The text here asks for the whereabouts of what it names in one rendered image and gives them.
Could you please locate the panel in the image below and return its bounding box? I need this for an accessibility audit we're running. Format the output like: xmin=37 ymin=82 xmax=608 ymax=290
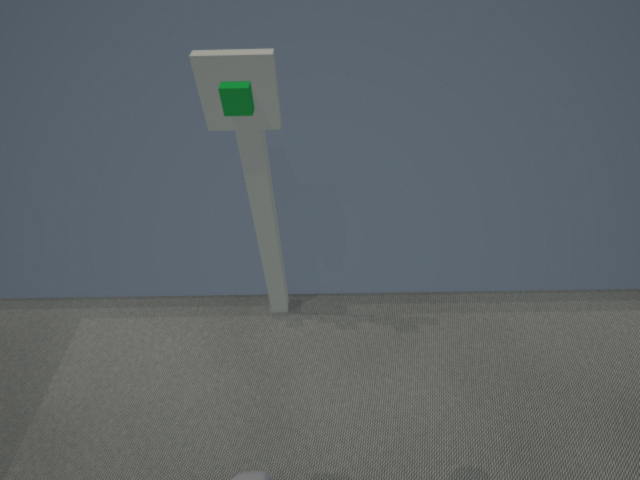
xmin=189 ymin=48 xmax=289 ymax=313

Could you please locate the button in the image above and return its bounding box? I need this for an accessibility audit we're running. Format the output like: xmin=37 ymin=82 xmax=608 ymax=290
xmin=218 ymin=81 xmax=254 ymax=116

